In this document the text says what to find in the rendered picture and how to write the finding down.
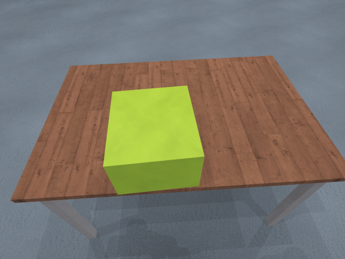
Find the table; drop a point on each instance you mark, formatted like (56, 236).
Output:
(255, 130)

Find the carton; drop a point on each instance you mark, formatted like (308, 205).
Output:
(152, 141)

